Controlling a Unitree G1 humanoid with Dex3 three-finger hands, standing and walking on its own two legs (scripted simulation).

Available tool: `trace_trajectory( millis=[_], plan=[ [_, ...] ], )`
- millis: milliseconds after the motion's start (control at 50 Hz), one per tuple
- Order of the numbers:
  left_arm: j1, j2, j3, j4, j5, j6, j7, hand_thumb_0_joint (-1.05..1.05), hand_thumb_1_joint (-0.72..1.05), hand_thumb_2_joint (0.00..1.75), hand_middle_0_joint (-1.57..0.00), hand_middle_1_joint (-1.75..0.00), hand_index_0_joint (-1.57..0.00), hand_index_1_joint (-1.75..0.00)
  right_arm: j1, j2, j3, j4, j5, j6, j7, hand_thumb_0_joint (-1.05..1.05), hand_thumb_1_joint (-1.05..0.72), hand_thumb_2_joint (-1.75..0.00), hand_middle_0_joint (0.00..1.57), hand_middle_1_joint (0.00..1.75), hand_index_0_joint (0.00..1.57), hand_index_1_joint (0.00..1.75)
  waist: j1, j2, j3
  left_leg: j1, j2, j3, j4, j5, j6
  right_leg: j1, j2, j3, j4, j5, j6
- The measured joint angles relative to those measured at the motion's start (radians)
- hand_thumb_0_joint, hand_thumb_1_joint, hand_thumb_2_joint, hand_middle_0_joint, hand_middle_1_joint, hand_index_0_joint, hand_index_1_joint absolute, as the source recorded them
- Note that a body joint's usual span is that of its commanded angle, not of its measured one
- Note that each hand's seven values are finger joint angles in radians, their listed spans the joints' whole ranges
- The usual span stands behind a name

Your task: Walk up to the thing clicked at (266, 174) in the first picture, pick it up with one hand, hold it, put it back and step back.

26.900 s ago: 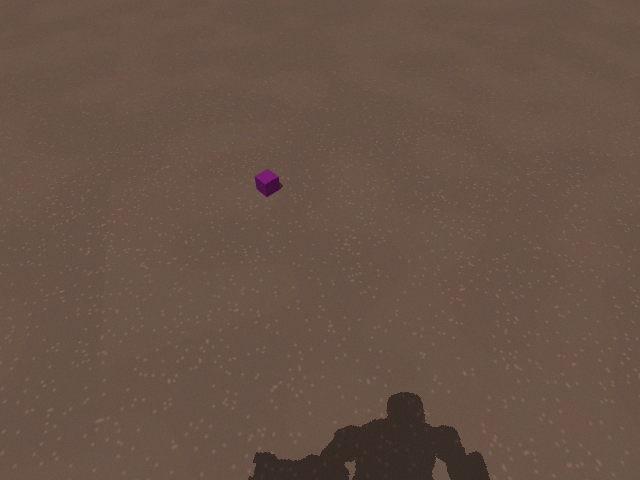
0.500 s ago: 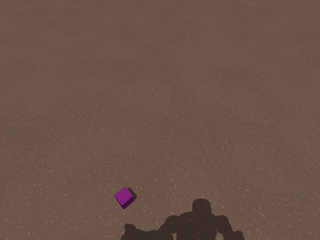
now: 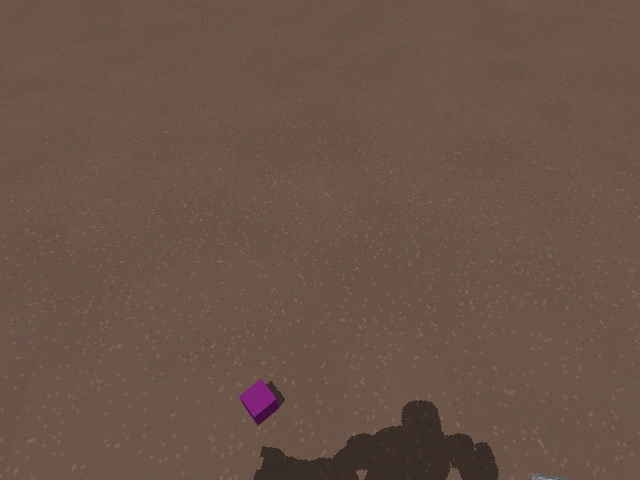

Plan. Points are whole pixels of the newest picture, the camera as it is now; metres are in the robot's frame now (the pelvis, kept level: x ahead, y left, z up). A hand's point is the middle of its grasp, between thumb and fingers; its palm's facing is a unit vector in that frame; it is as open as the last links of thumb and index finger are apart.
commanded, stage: walk up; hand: left
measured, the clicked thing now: (259, 402) +0.47 +0.23 -0.74
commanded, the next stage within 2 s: stand in 0.68 s
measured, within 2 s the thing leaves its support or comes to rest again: neither
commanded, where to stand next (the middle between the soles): +0.07 +0.01 m, yaw -2 degrees
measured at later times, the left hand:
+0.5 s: hand out of the picture +0.08 +0.26 -0.15, palm faces +0.01 -0.94 -0.35, open 7.4 cm
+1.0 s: hand out of the picture +0.07 +0.25 -0.16, palm faces +0.00 -0.94 -0.34, open 7.4 cm
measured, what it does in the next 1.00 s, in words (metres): stands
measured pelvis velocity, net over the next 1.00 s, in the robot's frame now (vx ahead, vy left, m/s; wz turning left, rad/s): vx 0.00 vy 0.00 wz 0.01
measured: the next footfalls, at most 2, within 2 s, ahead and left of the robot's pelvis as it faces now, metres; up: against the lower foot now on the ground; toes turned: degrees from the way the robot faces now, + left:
none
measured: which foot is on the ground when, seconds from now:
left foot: down 0.00-1.00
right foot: down 0.00-1.00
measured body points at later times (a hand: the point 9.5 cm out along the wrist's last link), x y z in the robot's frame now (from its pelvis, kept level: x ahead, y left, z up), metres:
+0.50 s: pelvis +0.00 +0.00 +0.00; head +0.01 +0.00 +0.45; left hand +0.08 +0.31 -0.13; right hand +0.07 -0.30 -0.14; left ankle +0.02 +0.14 -0.75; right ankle -0.02 -0.14 -0.75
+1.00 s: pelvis +0.00 +0.00 +0.00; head +0.02 +0.00 +0.45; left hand +0.07 +0.30 -0.13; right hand +0.09 -0.30 -0.13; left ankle +0.02 +0.14 -0.75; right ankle -0.02 -0.14 -0.75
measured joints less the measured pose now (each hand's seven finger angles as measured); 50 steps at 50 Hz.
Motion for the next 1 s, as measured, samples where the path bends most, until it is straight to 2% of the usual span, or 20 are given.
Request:
trace_trajectory(
  millis=[520,1000],
  plan=[
    [0.021,-0.001,0.014,0.004,0.005,0.010,-0.003,0.00,0.90,0.90,-0.20,-0.30,-0.20,-0.30,0.061,0.008,0.002,0.027,-0.007,0.004,-0.003,0.00,-0.90,-0.90,0.20,0.30,0.20,0.30,-0.012,-0.010,0.006,0.002,-0.006,-0.010,-0.014,0.010,0.003,0.010,-0.006,-0.011,-0.021,0.009,0.003],
    [0.047,-0.003,0.003,-0.002,0.001,0.018,-0.007,0.00,0.90,0.90,-0.20,-0.30,-0.20,-0.30,0.043,-0.003,0.018,0.001,-0.008,-0.011,-0.011,0.00,-0.90,-0.90,0.20,0.30,0.20,0.30,0.000,-0.014,0.011,0.004,0.000,-0.007,-0.030,0.017,-0.004,0.004,-0.001,-0.008,-0.024,0.011,-0.002]
  ],
)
